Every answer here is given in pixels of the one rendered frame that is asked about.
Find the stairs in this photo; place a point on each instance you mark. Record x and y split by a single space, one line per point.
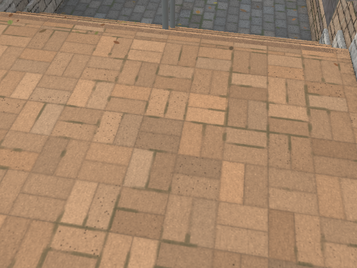
178 28

